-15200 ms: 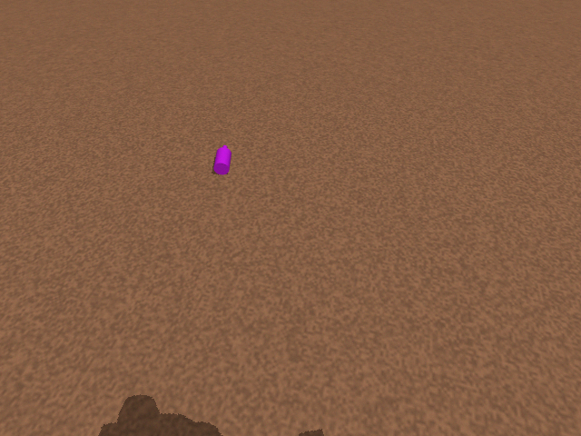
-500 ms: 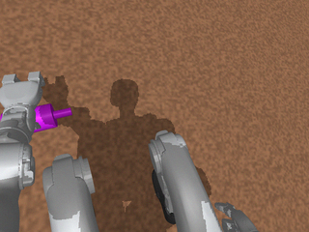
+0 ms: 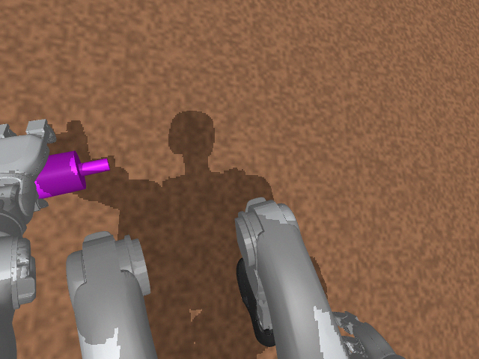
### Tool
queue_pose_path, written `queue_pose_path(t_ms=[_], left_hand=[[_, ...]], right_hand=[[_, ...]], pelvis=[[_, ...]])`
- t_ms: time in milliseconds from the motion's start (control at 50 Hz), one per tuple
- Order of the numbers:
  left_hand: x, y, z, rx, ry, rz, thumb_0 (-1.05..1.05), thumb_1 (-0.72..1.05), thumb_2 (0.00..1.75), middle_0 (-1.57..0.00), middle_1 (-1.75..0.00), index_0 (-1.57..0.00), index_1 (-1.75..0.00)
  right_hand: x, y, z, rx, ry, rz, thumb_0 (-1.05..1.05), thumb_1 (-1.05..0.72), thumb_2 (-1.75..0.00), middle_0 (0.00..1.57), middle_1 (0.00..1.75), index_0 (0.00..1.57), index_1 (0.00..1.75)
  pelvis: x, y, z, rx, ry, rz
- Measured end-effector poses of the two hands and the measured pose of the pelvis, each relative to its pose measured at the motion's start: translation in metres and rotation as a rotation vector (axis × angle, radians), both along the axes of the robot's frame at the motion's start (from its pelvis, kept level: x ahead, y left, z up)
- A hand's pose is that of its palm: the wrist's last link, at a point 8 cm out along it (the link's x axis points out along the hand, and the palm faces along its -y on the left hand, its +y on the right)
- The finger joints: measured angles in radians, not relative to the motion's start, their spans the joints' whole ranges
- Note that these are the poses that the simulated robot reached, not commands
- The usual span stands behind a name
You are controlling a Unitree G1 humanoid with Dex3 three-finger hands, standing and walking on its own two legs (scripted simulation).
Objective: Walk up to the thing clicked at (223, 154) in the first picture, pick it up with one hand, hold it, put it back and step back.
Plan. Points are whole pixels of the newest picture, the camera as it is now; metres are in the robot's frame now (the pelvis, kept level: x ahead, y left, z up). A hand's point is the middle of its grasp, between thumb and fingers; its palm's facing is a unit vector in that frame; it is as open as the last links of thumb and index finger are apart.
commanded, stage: rest palm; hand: left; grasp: from above
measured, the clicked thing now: (58, 174) +0.46 +0.26 -0.28
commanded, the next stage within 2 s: close in 0.64 s
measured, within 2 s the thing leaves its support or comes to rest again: neither
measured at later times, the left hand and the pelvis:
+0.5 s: hand (44, 180) +0.44 +0.27 -0.25, palm faces -0.45 -0.15 -0.88, open 13.8 cm; pelvis +0.00 +0.00 -0.02, yaw -3 degrees
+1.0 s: hand (42, 179) +0.45 +0.28 -0.26, palm faces -0.44 -0.15 -0.88, open 12.4 cm; pelvis +0.00 +0.02 -0.02, yaw -5 degrees
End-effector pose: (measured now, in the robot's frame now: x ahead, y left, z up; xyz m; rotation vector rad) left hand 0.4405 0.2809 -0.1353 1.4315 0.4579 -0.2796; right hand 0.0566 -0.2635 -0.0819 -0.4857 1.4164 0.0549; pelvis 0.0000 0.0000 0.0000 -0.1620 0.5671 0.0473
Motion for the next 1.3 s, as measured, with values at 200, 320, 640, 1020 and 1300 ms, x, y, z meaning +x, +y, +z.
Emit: queue_pose_path(t_ms=[200,320,640,1020,1300], left_hand=[[0.003,-0.005,-0.018,0.013,-0.002,0.039,0.0,-0.46,1.06,-0.11,-1.09,-0.12,-1.08],[0.006,-0.002,-0.037,0.008,0.011,0.06,0.0,-0.48,1.05,-0.1,-1.08,-0.11,-1.07],[0.009,0.0,-0.059,-0.009,-0.002,0.056,0.0,-0.5,1.01,-0.08,-1.02,-0.09,-1.02],[0.011,0.005,-0.066,-0.011,-0.002,0.037,0.0,-0.27,0.92,-0.23,-1.0,-0.26,-0.98],[0.012,0.004,-0.07,0.002,-0.013,0.027,-0.01,-0.12,0.77,-0.38,-0.91,-0.41,-0.88]], right_hand=[[-0.002,-0.006,0.003,-0.013,-0.001,0.039,0.0,-0.91,-0.89,0.2,0.3,0.2,0.3],[-0.02,-0.005,0.001,-0.01,0.054,0.039,0.0,-0.91,-0.9,0.2,0.3,0.2,0.3],[-0.034,0.016,-0.001,0.046,0.115,0.059,0.0,-0.9,-0.9,0.2,0.3,0.2,0.3],[-0.018,0.023,0.008,0.04,0.066,0.148,0.0,-0.9,-0.9,0.2,0.3,0.2,0.3],[-0.017,0.026,0.011,0.059,0.057,0.188,0.0,-0.91,-0.9,0.2,0.3,0.2,0.3]], pelvis=[[-0.001,0.001,-0.007,-0.004,-0.013,-0.011],[0.0,0.002,-0.013,-0.013,-0.024,-0.019],[0.005,0.008,-0.019,-0.044,-0.041,-0.037],[0.001,0.017,-0.023,-0.08,-0.077,-0.047],[-0.001,0.018,-0.024,-0.088,-0.092,-0.055]])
